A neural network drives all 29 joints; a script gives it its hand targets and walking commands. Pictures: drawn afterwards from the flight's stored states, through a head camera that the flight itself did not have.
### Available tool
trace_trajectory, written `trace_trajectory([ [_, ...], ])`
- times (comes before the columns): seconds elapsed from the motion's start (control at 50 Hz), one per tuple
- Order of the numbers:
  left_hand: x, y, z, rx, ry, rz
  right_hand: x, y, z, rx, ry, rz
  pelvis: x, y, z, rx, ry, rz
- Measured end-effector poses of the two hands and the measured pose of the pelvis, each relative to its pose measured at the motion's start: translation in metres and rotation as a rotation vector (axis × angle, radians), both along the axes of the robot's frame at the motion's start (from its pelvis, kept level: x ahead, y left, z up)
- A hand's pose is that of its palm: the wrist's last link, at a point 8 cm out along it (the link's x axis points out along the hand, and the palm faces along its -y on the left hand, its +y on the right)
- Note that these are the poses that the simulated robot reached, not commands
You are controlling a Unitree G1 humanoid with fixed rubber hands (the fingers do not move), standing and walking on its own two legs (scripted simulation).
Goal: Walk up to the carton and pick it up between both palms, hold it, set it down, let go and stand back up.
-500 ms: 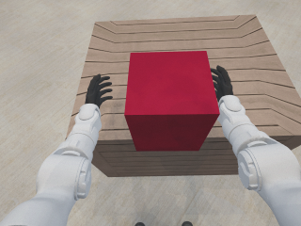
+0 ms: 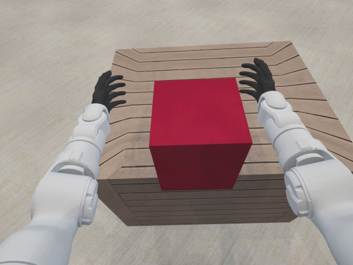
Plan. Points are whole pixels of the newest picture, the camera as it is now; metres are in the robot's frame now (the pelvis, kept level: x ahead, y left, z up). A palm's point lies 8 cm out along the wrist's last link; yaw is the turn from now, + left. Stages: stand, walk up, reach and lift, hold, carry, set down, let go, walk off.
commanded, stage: set down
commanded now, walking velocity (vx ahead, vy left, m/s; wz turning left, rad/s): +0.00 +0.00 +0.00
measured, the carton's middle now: (195, 138) +0.44 -0.01 -0.02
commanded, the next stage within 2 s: none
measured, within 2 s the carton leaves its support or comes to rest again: neither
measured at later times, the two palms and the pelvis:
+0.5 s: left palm (95, 93) +0.43 +0.21 +0.16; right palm (259, 82) +0.45 -0.14 +0.16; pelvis -0.02 +0.01 +0.00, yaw +1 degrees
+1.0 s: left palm (96, 118) +0.41 +0.22 +0.10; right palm (267, 108) +0.43 -0.16 +0.10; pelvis -0.01 +0.00 +0.01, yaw +1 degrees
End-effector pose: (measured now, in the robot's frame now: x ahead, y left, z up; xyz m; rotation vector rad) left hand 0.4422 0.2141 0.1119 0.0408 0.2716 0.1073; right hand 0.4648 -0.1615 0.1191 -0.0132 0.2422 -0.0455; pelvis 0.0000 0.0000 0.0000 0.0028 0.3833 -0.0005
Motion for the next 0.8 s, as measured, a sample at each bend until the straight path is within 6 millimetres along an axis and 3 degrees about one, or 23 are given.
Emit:
trace_trajectory([
  [0.2, -0.009, 0.022, 0.011, 0.011, 0.019, 0.025, -0.004, 0.003, 0.014, -0.029, 0.026, 0.002, 0.002, 0.003, 0.004, 0.0, -0.082, 0.008],
  [0.44, -0.008, 0.002, 0.05, -0.006, -0.014, 0.002, -0.013, 0.024, 0.046, 0.0, 0.017, 0.005, -0.019, 0.006, 0.004, -0.002, -0.14, 0.017],
  [0.62, -0.014, -0.003, 0.02, -0.028, 0.052, 0.033, -0.015, 0.02, 0.034, 0.005, 0.038, -0.014, -0.025, 0.004, 0.003, -0.001, -0.121, 0.012],
  [0.8, -0.027, 0.006, -0.001, -0.017, 0.061, 0.057, -0.021, 0.002, 0.011, -0.007, 0.059, -0.018, -0.019, 0.0, 0.004, -0.001, -0.124, 0.008],
])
